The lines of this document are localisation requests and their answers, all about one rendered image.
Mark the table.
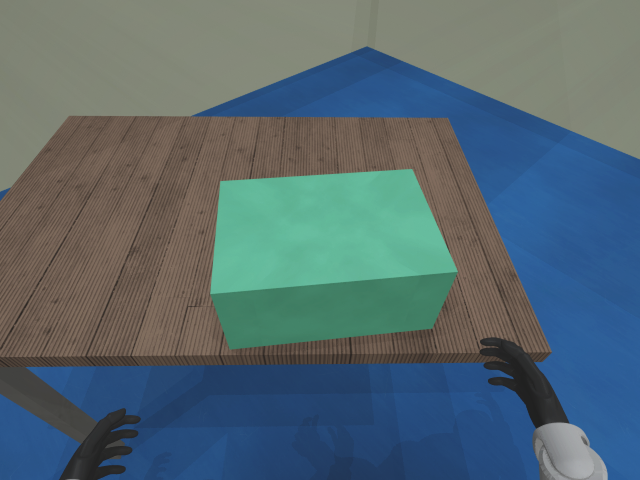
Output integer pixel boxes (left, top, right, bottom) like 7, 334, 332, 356
0, 116, 552, 459

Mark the right robot hand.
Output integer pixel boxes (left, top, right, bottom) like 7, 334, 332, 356
480, 337, 570, 428

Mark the robot right forearm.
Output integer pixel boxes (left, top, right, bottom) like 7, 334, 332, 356
532, 423, 608, 480

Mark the carton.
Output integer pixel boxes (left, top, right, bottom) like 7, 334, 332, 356
210, 169, 458, 350

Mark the left robot hand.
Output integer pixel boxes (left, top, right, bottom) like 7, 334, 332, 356
59, 408, 141, 480

